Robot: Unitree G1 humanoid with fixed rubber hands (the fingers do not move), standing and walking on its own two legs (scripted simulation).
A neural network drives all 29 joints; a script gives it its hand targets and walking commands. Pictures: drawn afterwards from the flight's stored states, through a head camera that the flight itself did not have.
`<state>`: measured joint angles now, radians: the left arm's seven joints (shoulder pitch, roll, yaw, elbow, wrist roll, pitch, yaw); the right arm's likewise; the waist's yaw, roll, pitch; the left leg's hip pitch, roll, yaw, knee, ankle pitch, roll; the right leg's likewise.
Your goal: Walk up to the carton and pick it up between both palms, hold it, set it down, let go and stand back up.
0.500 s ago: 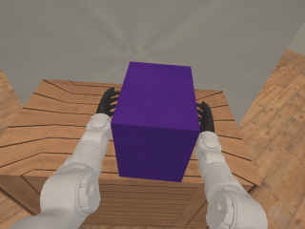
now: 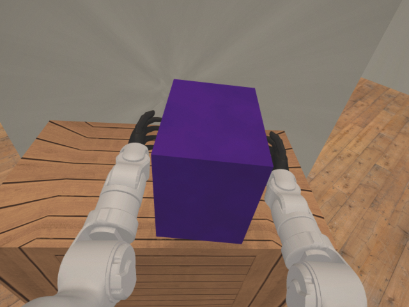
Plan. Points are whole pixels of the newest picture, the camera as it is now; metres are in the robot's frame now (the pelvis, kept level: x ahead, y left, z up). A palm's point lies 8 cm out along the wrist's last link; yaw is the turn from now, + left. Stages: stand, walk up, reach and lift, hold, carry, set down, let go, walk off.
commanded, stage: reach and lift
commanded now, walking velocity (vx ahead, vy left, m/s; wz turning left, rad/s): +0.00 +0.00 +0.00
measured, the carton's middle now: (207, 159) +0.45 -0.02 +0.07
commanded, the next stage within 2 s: hold in 1.78 s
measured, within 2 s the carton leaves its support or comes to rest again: neither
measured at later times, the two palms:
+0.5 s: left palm (129, 142) +0.38 +0.14 +0.18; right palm (281, 159) +0.37 -0.15 +0.16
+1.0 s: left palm (128, 139) +0.36 +0.14 +0.20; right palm (286, 161) +0.35 -0.15 +0.17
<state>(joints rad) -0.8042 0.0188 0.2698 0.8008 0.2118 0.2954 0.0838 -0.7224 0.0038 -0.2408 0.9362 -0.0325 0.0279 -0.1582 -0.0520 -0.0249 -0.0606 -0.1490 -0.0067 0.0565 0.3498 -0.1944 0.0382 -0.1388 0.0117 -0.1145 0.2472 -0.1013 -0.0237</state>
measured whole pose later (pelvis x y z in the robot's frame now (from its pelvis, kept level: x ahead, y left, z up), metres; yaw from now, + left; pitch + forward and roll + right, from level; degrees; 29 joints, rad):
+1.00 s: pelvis -0.02 +0.00 +0.00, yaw +1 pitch -7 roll -1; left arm -0.76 -0.03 0.30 0.38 0.30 0.64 0.04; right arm -0.74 -0.03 -0.11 0.73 0.13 0.24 -0.17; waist -0.08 -0.04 0.02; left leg -0.05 0.00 0.05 0.37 -0.19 0.04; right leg -0.04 0.01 -0.12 0.26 -0.10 -0.03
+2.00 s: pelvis -0.02 -0.01 +0.00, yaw +1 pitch -10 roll -1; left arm -0.73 -0.03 0.32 0.21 0.33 0.80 0.00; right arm -0.76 -0.05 -0.04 0.61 0.22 0.38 -0.21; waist -0.09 -0.03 0.00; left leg -0.01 0.00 0.05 0.38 -0.20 0.03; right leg 0.00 0.02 -0.12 0.27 -0.11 -0.03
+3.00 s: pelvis -0.02 -0.01 +0.00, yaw +1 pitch -9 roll -1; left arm -0.74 -0.02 0.33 0.19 0.32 0.82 -0.01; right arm -0.78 -0.05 -0.04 0.60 0.23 0.41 -0.22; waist -0.09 -0.03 0.00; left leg -0.01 0.00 0.04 0.37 -0.20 0.03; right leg 0.01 0.02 -0.13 0.27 -0.12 -0.04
